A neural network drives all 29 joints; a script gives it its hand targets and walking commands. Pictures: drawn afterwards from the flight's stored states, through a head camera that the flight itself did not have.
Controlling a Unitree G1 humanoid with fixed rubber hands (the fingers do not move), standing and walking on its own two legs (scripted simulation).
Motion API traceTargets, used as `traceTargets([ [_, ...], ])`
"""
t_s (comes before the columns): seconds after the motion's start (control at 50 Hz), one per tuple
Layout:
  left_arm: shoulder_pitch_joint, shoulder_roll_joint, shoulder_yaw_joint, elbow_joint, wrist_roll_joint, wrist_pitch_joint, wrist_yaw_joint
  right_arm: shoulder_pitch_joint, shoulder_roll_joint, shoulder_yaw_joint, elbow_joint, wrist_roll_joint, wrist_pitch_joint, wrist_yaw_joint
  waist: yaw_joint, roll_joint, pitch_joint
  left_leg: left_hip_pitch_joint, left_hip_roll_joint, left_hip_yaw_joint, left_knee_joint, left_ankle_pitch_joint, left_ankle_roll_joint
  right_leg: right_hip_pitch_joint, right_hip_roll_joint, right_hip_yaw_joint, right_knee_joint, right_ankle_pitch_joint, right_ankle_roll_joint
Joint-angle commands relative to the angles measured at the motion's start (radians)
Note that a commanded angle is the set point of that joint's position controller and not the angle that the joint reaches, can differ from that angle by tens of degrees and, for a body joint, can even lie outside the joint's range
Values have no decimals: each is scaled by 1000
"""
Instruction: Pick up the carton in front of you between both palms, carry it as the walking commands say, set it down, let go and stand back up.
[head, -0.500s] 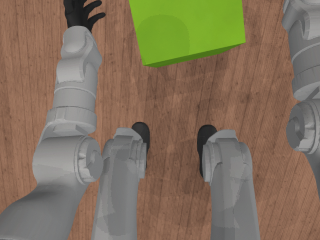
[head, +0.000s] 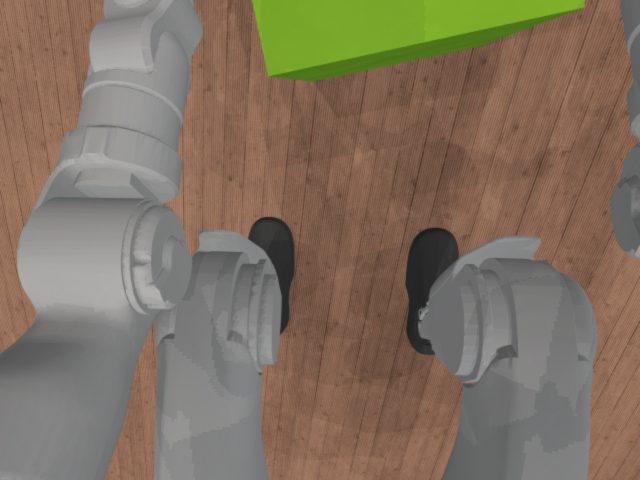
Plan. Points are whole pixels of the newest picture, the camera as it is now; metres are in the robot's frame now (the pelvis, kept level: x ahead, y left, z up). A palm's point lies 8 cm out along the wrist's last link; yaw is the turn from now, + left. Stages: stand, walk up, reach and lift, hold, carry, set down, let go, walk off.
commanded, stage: reach and lift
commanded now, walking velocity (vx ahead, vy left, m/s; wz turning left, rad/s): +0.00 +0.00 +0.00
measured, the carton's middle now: out of the picture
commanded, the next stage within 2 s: none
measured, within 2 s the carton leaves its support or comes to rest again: leaves its support in 0.66 s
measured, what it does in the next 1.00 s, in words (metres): rises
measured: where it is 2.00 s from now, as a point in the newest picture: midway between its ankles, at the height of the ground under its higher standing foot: (346, 302)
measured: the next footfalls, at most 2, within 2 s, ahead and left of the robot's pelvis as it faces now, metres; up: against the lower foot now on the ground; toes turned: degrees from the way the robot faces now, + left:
none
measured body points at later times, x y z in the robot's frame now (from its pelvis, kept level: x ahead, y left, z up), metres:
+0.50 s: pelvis -0.01 +0.01 +0.00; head +0.38 -0.04 +0.22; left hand +0.57 +0.12 -0.18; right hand +0.58 -0.19 -0.20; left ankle +0.12 +0.14 -0.34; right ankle +0.10 -0.11 -0.34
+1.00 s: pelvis +0.01 +0.00 +0.06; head +0.30 -0.07 +0.39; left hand +0.54 +0.09 -0.02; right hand +0.53 -0.21 -0.04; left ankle +0.13 +0.15 -0.34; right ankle +0.10 -0.12 -0.34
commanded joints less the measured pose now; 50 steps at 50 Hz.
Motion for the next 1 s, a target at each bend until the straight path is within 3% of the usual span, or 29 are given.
traceTargets([
  [0.0,-129,89,-4,-60,16,-31,11,-188,-94,-44,-40,48,-9,0,43,-99,-1333,499,4,122,-70,424,21,712,-3,15,-167,498,41],
  [0.02,-177,90,5,-83,17,-35,11,-217,-23,-24,-91,29,-11,5,35,-179,-1309,494,-2,101,-68,447,40,631,2,9,-176,475,38],
  [0.06,-143,69,34,-112,35,-53,6,-192,-9,-10,-71,45,-24,2,64,-172,-1291,489,-15,135,-59,435,36,698,13,10,-185,500,52],
  [0.08,-195,50,2,-102,10,-46,2,-227,-42,-39,-114,14,-30,-2,6,-158,-1298,511,-28,112,-93,410,35,665,16,-17,-176,447,41],
  [0.1,-184,73,37,-86,38,-48,10,-213,-49,-24,-87,21,-18,-3,58,-127,-1261,545,2,118,-69,413,33,570,2,7,-211,388,37],
  [0.14,-180,-9,1,-92,24,-33,0,-217,7,11,-96,23,-17,12,-28,-159,-1261,497,-13,138,-85,375,31,614,4,-1,-223,398,22],
  [0.22,-172,-26,34,-80,44,-29,14,-288,43,8,-99,34,-10,13,94,-187,-1219,510,-34,146,-129,330,37,573,4,-33,-247,291,38],
  [0.26,-220,-167,-39,-100,51,-27,-8,-286,175,-54,-94,13,-12,34,15,-92,-1246,553,-40,126,-131,303,36,560,18,-47,-231,308,27],
  [0.28,-222,-128,31,-115,72,-20,-2,-296,114,-41,-113,-24,-8,29,5,-180,-1266,631,-32,117,-99,391,44,487,14,-42,-251,338,42],
  [0.32,-326,-357,-10,-106,123,1,-48,-363,368,-2,-30,-40,6,81,22,-111,-1160,556,-54,125,-133,273,29,514,33,-40,-240,263,22],
  [0.36,-405,-684,-43,-152,162,36,-142,-438,660,1,-173,-78,25,169,18,-91,-1143,603,-77,121,-115,316,44,436,41,-53,-234,264,21],
  [0.38,-447,-809,-65,-162,122,55,-186,-448,809,34,-158,-97,52,207,-69,-205,-1170,560,-88,102,-111,281,54,538,49,-77,-204,288,24],
  [0.44,-488,-919,-51,-168,164,98,-253,-349,991,-14,-192,-93,75,256,-41,-116,-1148,506,-102,134,-63,237,64,477,71,-72,-197,250,10],
  [0.56,-395,-1087,-146,-253,132,130,-267,-415,1086,84,-426,-3,81,286,38,-80,-1410,582,-114,126,-101,452,74,587,91,-81,-178,476,9],
  [0.58,-399,-1172,-166,-186,90,156,-270,-394,1097,94,-388,-39,96,280,-92,-74,-1454,642,-108,112,-79,456,58,653,83,-109,-187,508,12],
  [0.6,-447,-1142,-239,-404,56,137,-263,-403,1139,129,-549,44,89,276,-31,-94,-1659,705,-110,113,-91,560,70,706,96,-113,-166,614,16],
  [0.62,-478,-1193,-260,-371,44,147,-260,-399,1190,154,-529,30,100,264,-80,-104,-1751,663,-120,125,-93,555,63,819,107,-109,-173,673,8],
  [0.68,-377,-1290,-339,-433,-4,185,-245,-508,1202,160,-872,77,109,240,-80,-139,-2077,666,-137,111,-124,645,53,1083,95,-117,-152,892,18],
  [0.7,-444,-1225,-359,-591,-13,182,-239,-374,1289,206,-835,89,152,218,-75,-223,-2201,695,-135,124,-91,668,70,1108,116,-119,-185,908,39],
  [0.72,-360,-1249,-321,-522,54,204,-239,-347,1315,195,-794,89,169,206,-16,-194,-2184,566,-155,142,-142,587,58,1215,109,-97,-193,936,33],
  [0.74,-302,-1211,-295,-482,47,219,-237,-439,1287,230,-920,114,166,200,-22,-266,-2135,510,-146,125,-168,546,64,1221,105,-122,-194,920,36],
  [0.76,-221,-1169,-272,-377,125,238,-235,-442,1325,254,-900,75,188,197,60,-296,-2053,514,-138,125,-161,488,81,1139,80,-112,-238,772,59],
  [0.78,-233,-1198,-244,-394,157,252,-246,-292,1308,184,-710,16,229,196,-38,-237,-1866,467,-150,148,-229,392,75,1013,130,-97,-337,637,55],
  [0.8,-101,-1146,-179,-219,257,280,-260,-284,1287,120,-528,-37,227,199,65,-178,-1563,415,-128,152,-234,249,77,761,121,-107,-384,358,60],
  [0.82,-134,-1198,-202,-289,278,280,-268,-218,1323,114,-587,-68,233,210,53,-167,-1542,471,-140,163,-272,266,84,744,126,-87,-424,365,58],
  [0.84,-178,-1239,-213,-312,230,279,-275,-237,1293,72,-597,-115,225,214,-65,-255,-1608,480,-141,121,-289,268,82,778,142,-138,-436,383,64],
  [0.86,-175,-1191,-214,-300,276,284,-289,-140,1311,12,-510,-150,231,218,2,-130,-1492,454,-137,150,-316,233,67,692,132,-122,-459,328,51],
  [0.88,-253,-1229,-185,-391,264,259,-296,-81,1422,36,-485,-145,244,218,-14,-232,-1585,499,-134,145,-338,277,78,769,152,-123,-467,385,58],
  [0.98,-258,-1137,-126,-374,303,234,-335,-107,1426,-52,-467,-204,217,184,14,-205,-1508,356,-131,150,-422,189,65,877,141,-102,-521,362,55],
])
